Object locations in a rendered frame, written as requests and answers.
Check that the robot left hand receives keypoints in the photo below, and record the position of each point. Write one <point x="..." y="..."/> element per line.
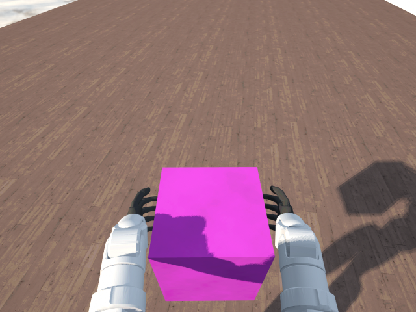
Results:
<point x="138" y="203"/>

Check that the carton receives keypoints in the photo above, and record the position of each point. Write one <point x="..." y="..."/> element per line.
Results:
<point x="211" y="239"/>

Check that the left robot forearm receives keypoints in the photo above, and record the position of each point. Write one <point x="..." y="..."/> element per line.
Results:
<point x="123" y="266"/>

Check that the robot right hand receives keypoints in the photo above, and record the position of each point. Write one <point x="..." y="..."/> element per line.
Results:
<point x="283" y="204"/>

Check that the right robot forearm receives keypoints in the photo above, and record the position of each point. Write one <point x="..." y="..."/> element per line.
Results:
<point x="305" y="287"/>

